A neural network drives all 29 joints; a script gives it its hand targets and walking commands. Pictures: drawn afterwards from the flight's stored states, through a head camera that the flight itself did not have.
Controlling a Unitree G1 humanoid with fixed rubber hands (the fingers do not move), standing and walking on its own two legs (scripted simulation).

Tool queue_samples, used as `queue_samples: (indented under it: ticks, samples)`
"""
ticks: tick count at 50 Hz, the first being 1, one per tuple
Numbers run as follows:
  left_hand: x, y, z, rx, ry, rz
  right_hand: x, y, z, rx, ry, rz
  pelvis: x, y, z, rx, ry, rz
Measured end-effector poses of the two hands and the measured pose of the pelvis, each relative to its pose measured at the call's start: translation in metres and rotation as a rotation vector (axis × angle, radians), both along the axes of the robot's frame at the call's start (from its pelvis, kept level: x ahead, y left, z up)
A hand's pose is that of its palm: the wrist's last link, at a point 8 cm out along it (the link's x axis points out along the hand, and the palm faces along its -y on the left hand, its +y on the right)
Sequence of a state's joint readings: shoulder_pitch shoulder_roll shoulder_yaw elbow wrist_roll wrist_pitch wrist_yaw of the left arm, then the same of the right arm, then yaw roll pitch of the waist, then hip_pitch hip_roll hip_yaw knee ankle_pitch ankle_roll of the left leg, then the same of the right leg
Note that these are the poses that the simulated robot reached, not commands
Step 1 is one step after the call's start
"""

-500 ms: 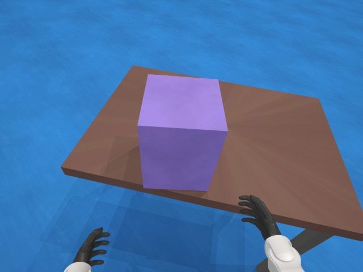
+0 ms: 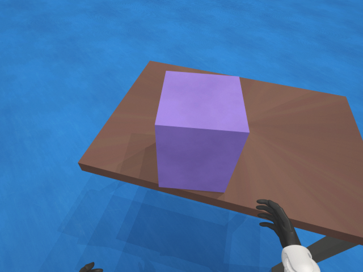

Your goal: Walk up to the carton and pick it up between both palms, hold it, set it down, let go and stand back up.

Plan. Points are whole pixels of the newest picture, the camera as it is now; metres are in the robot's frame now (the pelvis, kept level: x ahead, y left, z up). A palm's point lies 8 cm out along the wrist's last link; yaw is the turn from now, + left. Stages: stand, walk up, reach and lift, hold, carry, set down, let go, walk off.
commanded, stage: stand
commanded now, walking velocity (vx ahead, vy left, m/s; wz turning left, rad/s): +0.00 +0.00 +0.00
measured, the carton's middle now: (196, 134) +0.44 -0.04 +0.05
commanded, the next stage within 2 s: none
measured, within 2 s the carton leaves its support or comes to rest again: neither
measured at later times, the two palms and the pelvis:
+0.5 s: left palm out of the picture +0.11 +0.24 -0.12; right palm (284, 237) +0.20 -0.22 -0.01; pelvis +0.00 +0.01 +0.00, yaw +1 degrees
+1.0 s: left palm out of the picture +0.07 +0.24 -0.12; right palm (285, 238) +0.20 -0.23 -0.01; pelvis -0.01 +0.01 +0.00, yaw +1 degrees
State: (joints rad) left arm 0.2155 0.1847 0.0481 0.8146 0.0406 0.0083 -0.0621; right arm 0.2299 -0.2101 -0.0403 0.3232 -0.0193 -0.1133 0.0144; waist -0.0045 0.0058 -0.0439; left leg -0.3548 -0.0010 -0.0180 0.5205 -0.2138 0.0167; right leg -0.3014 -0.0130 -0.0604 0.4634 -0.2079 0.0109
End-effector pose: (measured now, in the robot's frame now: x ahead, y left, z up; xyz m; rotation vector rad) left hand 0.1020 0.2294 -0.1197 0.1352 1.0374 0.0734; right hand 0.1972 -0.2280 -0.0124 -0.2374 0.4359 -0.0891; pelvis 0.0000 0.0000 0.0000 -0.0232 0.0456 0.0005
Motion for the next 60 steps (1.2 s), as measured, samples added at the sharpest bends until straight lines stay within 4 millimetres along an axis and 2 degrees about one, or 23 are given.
queue_samples:
  ticks: [7,15,25,31,37,51,54,60]
  samples:
    - [-0.007,0.002,-0.007,-0.013,0.041,0.008,0.0,0.002,0.001,-0.021,0.008,-0.008,0.001,0.005,0.0,0.0,0.004,0.009]
    - [-0.007,0.001,-0.007,-0.014,0.058,0.007,0.0,0.003,0.0,-0.004,-0.004,-0.036,0.003,0.007,0.0,-0.001,0.004,0.013]
    - [0.013,0.006,-0.002,-0.014,-0.002,0.003,-0.001,0.005,0.0,-0.008,-0.004,-0.047,0.003,0.01,-0.002,-0.003,-0.017,0.012]
    - [0.014,0.006,0.002,-0.006,-0.021,0.002,-0.001,0.005,0.0,-0.01,-0.005,-0.051,0.0,0.012,-0.001,0.0,-0.024,0.015]
    - [0.007,0.009,0.002,-0.006,-0.024,0.022,0.0,0.004,0.0,-0.021,0.001,-0.034,-0.004,0.011,-0.001,0.002,-0.027,0.023]
    - [-0.033,0.009,-0.005,0.013,0.062,0.049,-0.001,0.002,-0.001,-0.009,-0.009,-0.018,-0.009,0.006,-0.001,0.001,-0.028,0.02]
    - [-0.035,0.008,-0.005,0.015,0.064,0.048,-0.001,0.002,-0.001,-0.006,-0.013,-0.015,-0.009,0.005,-0.002,0.0,-0.03,0.018]
    - [-0.025,0.004,-0.003,0.006,0.038,0.036,-0.002,0.002,-0.002,-0.002,-0.018,-0.017,-0.01,0.004,-0.002,-0.003,-0.036,0.02]
